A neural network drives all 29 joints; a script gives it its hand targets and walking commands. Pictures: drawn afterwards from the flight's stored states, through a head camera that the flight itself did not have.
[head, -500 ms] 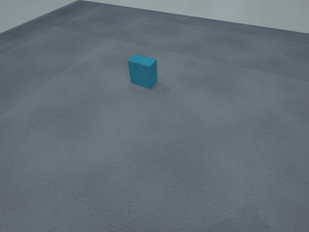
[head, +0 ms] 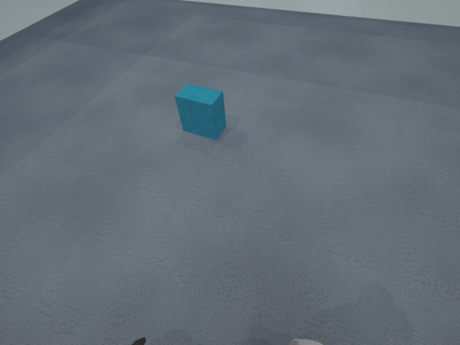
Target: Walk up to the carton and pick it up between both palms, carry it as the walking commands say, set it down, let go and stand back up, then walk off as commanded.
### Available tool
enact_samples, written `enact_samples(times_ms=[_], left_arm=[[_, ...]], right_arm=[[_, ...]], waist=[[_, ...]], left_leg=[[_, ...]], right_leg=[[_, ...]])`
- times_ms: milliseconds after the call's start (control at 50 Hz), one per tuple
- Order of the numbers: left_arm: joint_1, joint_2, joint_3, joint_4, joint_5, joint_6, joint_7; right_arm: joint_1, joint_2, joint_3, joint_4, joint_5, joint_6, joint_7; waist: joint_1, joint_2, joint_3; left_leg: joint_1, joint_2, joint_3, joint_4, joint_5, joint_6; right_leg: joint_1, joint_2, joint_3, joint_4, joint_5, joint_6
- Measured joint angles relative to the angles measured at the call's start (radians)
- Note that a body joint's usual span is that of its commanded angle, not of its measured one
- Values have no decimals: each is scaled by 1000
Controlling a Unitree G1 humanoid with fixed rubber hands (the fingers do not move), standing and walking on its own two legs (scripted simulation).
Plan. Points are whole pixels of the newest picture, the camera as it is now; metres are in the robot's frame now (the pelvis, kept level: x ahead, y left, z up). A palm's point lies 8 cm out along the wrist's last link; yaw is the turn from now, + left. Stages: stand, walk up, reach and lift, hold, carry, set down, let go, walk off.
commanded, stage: walk up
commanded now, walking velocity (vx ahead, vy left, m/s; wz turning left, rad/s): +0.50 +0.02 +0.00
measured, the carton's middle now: (201, 112) +1.51 +0.13 -0.62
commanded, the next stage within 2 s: none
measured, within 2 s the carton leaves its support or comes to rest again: neither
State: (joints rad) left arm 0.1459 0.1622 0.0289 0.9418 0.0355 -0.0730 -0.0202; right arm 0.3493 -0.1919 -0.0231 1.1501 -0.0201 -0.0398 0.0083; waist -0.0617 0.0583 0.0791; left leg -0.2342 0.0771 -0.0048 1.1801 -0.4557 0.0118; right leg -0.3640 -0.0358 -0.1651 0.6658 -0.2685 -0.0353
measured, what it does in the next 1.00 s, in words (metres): walks ahead: left foot, then right foot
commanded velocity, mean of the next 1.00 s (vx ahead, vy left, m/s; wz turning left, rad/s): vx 0.50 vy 0.01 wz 0.01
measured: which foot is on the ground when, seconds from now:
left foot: up 0.00-0.24, down 0.26-0.66, up 0.68-1.00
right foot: down 0.00-0.28, up 0.30-0.62, down 0.64-1.00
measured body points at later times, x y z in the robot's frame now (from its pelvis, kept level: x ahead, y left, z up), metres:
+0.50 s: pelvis +0.25 +0.05 +0.01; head +0.26 +0.05 +0.46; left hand +0.30 +0.29 -0.14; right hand +0.27 -0.17 -0.14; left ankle +0.24 +0.14 -0.72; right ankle +0.27 -0.09 -0.67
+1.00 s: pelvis +0.51 +0.05 +0.01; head +0.52 +0.06 +0.46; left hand +0.46 +0.26 -0.15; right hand +0.62 -0.20 -0.12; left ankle +0.60 +0.18 -0.71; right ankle +0.43 -0.09 -0.72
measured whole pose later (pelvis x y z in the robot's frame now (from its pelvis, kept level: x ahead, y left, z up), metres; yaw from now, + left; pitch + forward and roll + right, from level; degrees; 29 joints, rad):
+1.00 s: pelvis +0.51 +0.05 +0.01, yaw +1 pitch -1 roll -3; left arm 0.35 0.15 0.04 1.12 0.03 -0.06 -0.01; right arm 0.12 -0.24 -0.04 1.05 -0.03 -0.04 0.04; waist 0.04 0.03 0.03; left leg -0.45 0.14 0.09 0.64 -0.27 -0.02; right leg -0.07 -0.05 -0.19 0.47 -0.37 0.04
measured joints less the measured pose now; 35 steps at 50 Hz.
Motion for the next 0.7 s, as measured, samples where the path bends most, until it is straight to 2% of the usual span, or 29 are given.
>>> enact_samples(times_ms=[40, 80, 200, 260, 280, 300, 360, 420, 460, 520, 580, 620, 640, 660, 700], left_arm=[[30, -11, 3, 23, -3, 5, 6], [61, -20, 6, 50, -7, 6, 9], [151, -9, 14, 116, 1, 13, 1], [197, 15, 16, 143, 2, 26, -7], [210, 26, 16, 150, 2, 30, -9], [217, 35, 17, 156, -1, 34, -9], [199, 50, 23, 157, -6, 39, -7], [154, 57, 25, 133, -7, 35, -8], [118, 53, 26, 108, -4, 41, -8], [60, 44, 24, 70, -4, 52, -11], [3, 35, 17, 48, -8, 54, -19], [-25, 28, 13, 40, -6, 46, -22], [-36, 24, 12, 37, -5, 38, -21], [-48, 14, 12, 37, -3, 27, -16], [-53, 0, 10, 27, 1, 5, -5]], right_arm=[[-57, -21, -16, -23, -5, -1, 4], [-107, -36, -28, -54, -10, 0, 7], [-215, -48, -22, -127, -7, 12, 29], [-236, -34, -15, -145, -7, -2, 36], [-239, -23, -19, -146, -10, -13, 34], [-239, -12, -24, -149, -13, -26, 30], [-204, 16, -24, -152, -13, -46, 11], [-148, 46, -17, -132, -12, -39, -2], [-108, 61, -14, -110, -8, -36, -5], [-54, 74, -14, -76, -7, -34, -3], [-13, 74, -18, -43, -9, -30, 2], [14, 64, -22, -23, -7, -21, 3], [28, 57, -22, -14, -6, -16, 5], [36, 45, -20, -5, -4, -11, 7], [29, 25, -10, 7, -3, 5, 9]], waist=[[10, 17, -11], [24, 24, -22], [82, -3, -42], [94, -36, -53], [98, -59, -57], [101, -80, -60], [98, -106, -62], [85, -124, -57], [75, -122, -51], [55, -111, -33], [29, -93, -11], [12, -74, -6], [4, -61, -7], [-3, -33, -3], [-7, 3, 2]], left_leg=[[-96, 21, 15, 59, 85, -6], [-170, 40, 32, 3, 122, -16], [-243, 67, 77, -407, 151, -28], [-204, 55, 108, -555, 231, -21], [-197, 43, 124, -542, 279, -6], [-199, 32, 141, -505, 257, 7], [-171, 6, 170, -467, 158, 27], [-98, -27, 191, -515, 134, 26], [-44, -43, 201, -554, 122, 26], [39, -58, 209, -610, 105, 18], [116, -64, 214, -649, 77, 3], [154, -63, 210, -650, 44, -10], [163, -57, 202, -629, 17, -18], [159, -36, 185, -580, -18, -20], [85, -10, 126, -363, -55, 3]], right_leg=[[60, 18, -3, -59, 2, 8], [118, 28, -6, -119, 4, 13], [243, 20, -7, -198, -45, 45], [277, -2, -6, -154, -121, 69], [266, -25, 6, -96, -163, 68], [228, -45, 27, 5, -190, 52], [64, -52, 102, 378, -183, 24], [-63, -77, 122, 508, -103, 33], [-116, -94, 120, 467, -72, 54], [-150, -111, 106, 302, -45, 80], [-141, -115, 87, 125, -16, 85], [-110, -108, 69, 33, 9, 77], [-86, -100, 57, -4, 45, 62], [-70, -88, 38, 0, 86, 37], [-52, -71, 6, 46, 26, 12]])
